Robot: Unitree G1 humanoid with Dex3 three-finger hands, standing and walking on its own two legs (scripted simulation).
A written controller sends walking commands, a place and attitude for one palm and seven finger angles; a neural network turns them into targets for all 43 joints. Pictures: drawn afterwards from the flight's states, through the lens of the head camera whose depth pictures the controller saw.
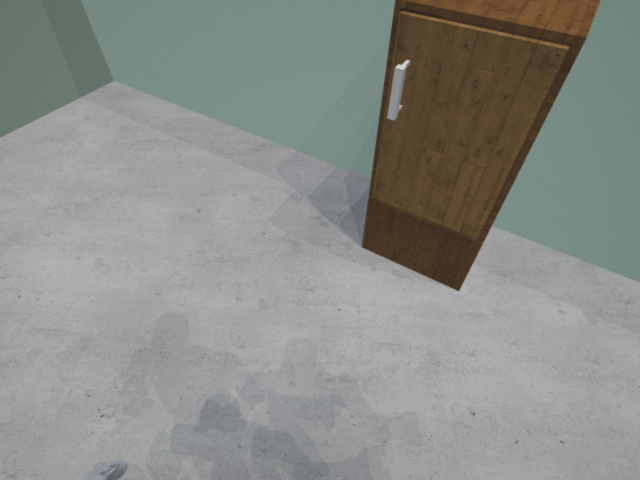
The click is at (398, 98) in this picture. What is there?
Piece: cupboard door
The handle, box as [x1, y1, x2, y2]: [387, 60, 409, 120]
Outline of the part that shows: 409,60 406,60 401,65 398,64 394,70 387,118 393,120 395,119 398,111 401,108 399,101 405,68 409,64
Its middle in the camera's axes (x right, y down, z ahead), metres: +0.20 -0.39 +1.01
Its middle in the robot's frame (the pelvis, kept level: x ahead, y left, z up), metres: +1.03 -0.16 -0.03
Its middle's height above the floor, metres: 0.74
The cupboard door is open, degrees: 0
